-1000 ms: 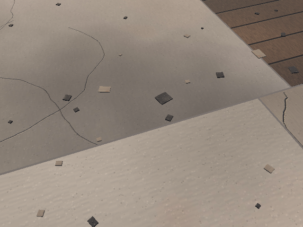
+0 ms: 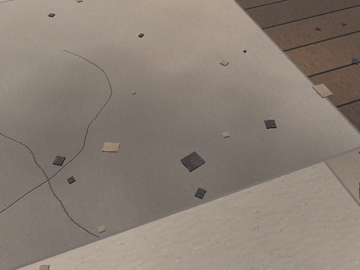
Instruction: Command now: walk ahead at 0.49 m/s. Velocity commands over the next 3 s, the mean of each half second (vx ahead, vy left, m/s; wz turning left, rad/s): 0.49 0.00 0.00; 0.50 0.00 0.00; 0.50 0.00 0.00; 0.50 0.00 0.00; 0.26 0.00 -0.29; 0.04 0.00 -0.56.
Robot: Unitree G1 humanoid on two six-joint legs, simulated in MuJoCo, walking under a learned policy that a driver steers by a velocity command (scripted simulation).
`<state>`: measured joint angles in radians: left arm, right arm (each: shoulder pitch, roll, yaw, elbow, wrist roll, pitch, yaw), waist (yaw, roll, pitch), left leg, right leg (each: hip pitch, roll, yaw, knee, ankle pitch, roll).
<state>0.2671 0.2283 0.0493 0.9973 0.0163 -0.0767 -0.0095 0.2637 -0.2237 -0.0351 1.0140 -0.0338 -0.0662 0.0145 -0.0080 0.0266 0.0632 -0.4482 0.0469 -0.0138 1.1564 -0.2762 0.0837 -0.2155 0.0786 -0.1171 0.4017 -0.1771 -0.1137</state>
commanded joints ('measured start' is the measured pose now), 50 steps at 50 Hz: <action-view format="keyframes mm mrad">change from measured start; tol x32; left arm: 1 65 76 8 -11 -2 -33 3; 20 314 11 -17 11 -39 -14 14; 41 -329 37 -6 -197 6 25 -16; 47 246 259 74 -45 50 -7 15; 50 -6 95 35 -77 1 2 1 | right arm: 1 71 -29 -8 -25 -7 22 10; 13 -343 -32 7 -183 10 12 16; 20 226 -253 -78 -42 -24 -13 -18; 50 110 -74 -30 -32 23 -30 -15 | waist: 1 -34 -63 -2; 20 -98 194 -383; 50 48 -46 -88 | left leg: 1 -89 55 -6 -46 62 -21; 14 -161 -8 98 -580 210 -12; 18 357 -63 95 -710 161 79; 20 814 406 -643 -827 92 286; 25 327 180 -203 -973 238 129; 35 359 112 -38 -1046 426 112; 45 515 130 37 -584 892 60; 47 -55 -109 111 87 -99 -9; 50 -177 -5 -40 117 -53 13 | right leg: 1 14 -282 268 -274 133 -113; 17 338 -283 123 64 865 -45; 19 -44 -179 46 585 401 6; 20 -332 1 63 897 -372 31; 21 -412 -62 176 941 -299 13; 41 -414 -136 42 198 105 46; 45 15 -40 1 63 46 -31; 48 494 -478 787 -134 -141 -225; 50 224 -402 500 -179 -44 -160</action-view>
